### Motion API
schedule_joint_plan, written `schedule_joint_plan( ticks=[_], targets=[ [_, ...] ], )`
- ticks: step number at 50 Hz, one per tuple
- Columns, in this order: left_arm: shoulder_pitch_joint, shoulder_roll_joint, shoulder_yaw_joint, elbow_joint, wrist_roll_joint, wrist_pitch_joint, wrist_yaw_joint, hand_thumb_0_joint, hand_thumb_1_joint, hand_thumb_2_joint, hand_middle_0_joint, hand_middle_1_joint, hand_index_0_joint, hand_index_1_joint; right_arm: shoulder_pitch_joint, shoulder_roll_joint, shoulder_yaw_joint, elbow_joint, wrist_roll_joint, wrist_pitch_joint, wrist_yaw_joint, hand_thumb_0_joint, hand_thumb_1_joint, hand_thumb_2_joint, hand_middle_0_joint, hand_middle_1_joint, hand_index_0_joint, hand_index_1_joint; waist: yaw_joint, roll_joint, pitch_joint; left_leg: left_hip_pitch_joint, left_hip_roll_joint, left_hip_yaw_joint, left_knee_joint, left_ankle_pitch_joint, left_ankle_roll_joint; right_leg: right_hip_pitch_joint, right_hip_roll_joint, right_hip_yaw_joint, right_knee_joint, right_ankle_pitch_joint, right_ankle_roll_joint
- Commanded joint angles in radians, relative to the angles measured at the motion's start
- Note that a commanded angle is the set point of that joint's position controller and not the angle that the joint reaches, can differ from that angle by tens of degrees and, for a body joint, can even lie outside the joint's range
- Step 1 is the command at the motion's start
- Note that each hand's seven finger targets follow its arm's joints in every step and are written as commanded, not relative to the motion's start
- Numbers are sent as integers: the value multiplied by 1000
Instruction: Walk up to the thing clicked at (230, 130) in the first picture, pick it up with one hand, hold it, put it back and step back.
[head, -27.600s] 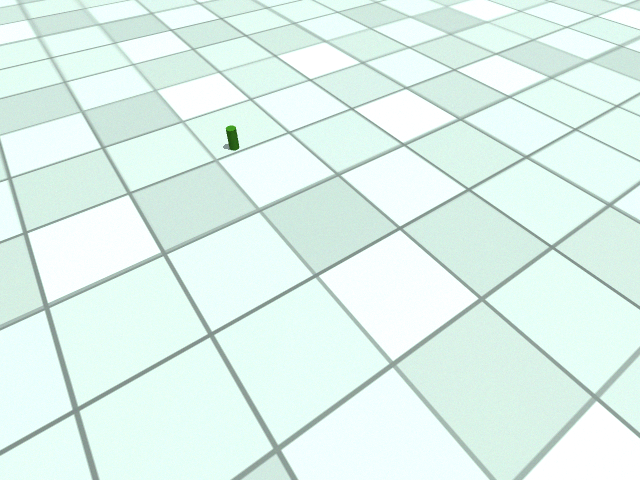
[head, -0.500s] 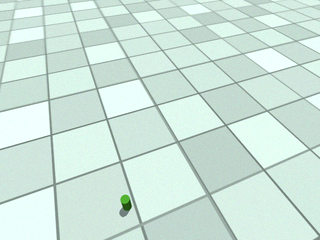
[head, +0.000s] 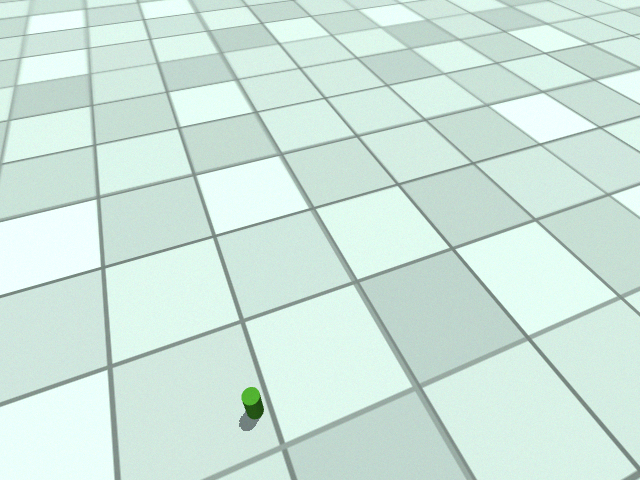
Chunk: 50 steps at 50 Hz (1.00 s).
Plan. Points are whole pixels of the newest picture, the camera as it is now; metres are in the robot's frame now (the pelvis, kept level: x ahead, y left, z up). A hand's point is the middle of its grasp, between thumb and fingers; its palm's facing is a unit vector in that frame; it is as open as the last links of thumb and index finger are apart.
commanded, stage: stand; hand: left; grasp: from above
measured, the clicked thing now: (253, 403) +0.48 +0.20 -0.72
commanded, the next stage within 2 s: rise first in 0.60 s
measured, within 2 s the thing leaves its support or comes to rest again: neither
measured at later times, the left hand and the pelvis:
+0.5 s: hand out of the picture +0.07 +0.26 -0.16, palm faces -0.02 -0.94 -0.34, open 7.4 cm; pelvis +0.00 +0.00 +0.00, yaw +0 degrees
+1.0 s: hand out of the picture +0.16 +0.25 -0.17, palm faces -0.02 -0.94 -0.35, open 10.0 cm; pelvis -0.01 +0.00 -0.02, yaw +0 degrees
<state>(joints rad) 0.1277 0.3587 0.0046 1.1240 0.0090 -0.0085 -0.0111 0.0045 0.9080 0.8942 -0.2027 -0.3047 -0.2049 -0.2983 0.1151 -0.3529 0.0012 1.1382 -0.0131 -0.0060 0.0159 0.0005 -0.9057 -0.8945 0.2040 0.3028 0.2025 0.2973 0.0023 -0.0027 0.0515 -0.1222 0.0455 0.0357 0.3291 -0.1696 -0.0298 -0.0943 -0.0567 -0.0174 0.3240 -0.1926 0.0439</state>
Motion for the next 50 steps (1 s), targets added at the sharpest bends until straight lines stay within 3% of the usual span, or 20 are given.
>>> schedule_joint_plan(
  ticks=[1, 34, 35, 36, 37, 38, 39, 41, 42, 44, 46, 48, 50],
  targets=[
    [-35, 215, 39, -59, 1, -19, 16, 0, 900, 900, -200, -300, -200, -301, -45, -216, -42, -63, 3, -24, -17, 0, -900, -900, 200, 300, 200, 300, -4, 5, -78, 31, 98, -83, -40, 146, 43, -17, -86, 61, -50, 130, -57],
    [-36, 214, 41, -61, 2, -17, 18, 0, 900, 900, -200, -300, -200, -301, -45, -214, -41, -69, 3, -21, -19, 0, -900, -900, 200, 300, 200, 300, -1, 6, -82, 24, 95, -80, -38, 152, 44, 0, -91, 58, -54, 144, -58],
    [-32, 211, 42, -61, 3, -16, 17, 0, 820, 927, -120, -380, -120, -381, -42, -216, -41, -71, 3, -21, -21, 0, -966, -922, 201, 300, 200, 300, 0, 9, -85, 22, 94, -76, -34, 146, 47, 6, -93, 59, -56, 152, -60],
    [-383, 38, 41, -412, -48, -108, 32, 0, 740, 996, -165, -460, -138, -461, -15, -45, -6, -345, 70, -66, -41, 0, -1033, -934, 200, 300, 200, 300, -126, 16, 10, -91, -39, 29, 27, 1, 34, -240, 54, -16, 21, 74, -44],
    [-487, 83, 58, -323, -49, -97, 39, 0, 660, 976, -190, -540, -158, -541, 40, -76, -8, -293, 73, -65, -52, 0, -981, -924, 198, 300, 199, 300, -96, 3, -36, -80, -45, 24, 38, -26, 34, -193, 49, -26, 28, 41, -44],
    [-305, 167, 107, -174, -26, -62, 41, 0, 590, 949, -183, -620, -166, -621, 78, -107, -28, -302, 79, -53, -64, 0, -965, -920, 198, 300, 199, 300, -66, -34, -15, -109, -42, 27, 52, -34, 36, -191, 55, -34, 28, 10, -46],
    [-268, 194, 133, -109, -6, -45, 27, 0, 510, 924, -163, -700, -159, -701, 93, -112, -45, -318, 70, -50, -63, 0, -934, -910, 198, 300, 199, 300, -55, -48, -52, -137, -49, 23, 89, -26, 38, -201, 56, -35, 53, 2, -49],
    [-315, 261, 188, -101, 40, -42, 4, 0, 351, 912, -132, -848, -152, -836, 102, -108, -69, -362, 49, -55, -67, 0, -955, -915, 199, 300, 199, 300, -29, -26, -167, -156, -49, 16, 158, 23, 36, -208, 51, -26, 130, 53, -51],
    [-238, 233, 193, -59, 67, -28, -5, 0, 271, 883, -141, -908, -172, -875, 131, -95, -78, -371, 37, -57, -64, 0, -960, -915, 199, 300, 199, 300, -22, -18, -204, -188, -55, 12, 193, 52, 34, -209, 47, -25, 166, 85, -50],
    [-119, 217, 215, -100, 104, 0, -19, 0, 111, 891, -110, -986, -148, -945, 139, -86, -92, -425, 29, -59, -53, 0, -951, -913, 199, 300, 200, 300, 28, 54, -275, -205, -66, 15, 229, 94, 24, -193, 46, -18, 213, 104, -60],
    [-98, 190, 208, -176, 112, 39, -11, 0, -49, 914, -93, -1017, -125, -984, 134, -77, -94, -467, 38, -61, -52, 0, -932, -908, 200, 300, 200, 300, 25, 51, -295, -191, -63, 13, 219, 121, 20, -187, 53, -22, 214, 121, -58],
    [-86, 161, 193, -220, 126, 94, -7, 0, -209, 939, -104, -999, -117, -985, 116, -72, -95, -513, 43, -61, -47, 0, -906, -901, 200, 300, 200, 300, 4, 48, -286, -207, -58, 6, 228, 120, 19, -217, 57, -28, 217, 111, -58],
    [-96, 158, 187, -275, 133, 137, 2, 0, -369, 938, -103, -1013, -111, -1003, 96, -66, -93, -547, 45, -62, -42, 0, -897, -899, 200, 300, 200, 300, -2, 26, -246, -248, -52, 3, 246, 75, 20, -262, 62, -37, 231, 57, -56]
  ],
)
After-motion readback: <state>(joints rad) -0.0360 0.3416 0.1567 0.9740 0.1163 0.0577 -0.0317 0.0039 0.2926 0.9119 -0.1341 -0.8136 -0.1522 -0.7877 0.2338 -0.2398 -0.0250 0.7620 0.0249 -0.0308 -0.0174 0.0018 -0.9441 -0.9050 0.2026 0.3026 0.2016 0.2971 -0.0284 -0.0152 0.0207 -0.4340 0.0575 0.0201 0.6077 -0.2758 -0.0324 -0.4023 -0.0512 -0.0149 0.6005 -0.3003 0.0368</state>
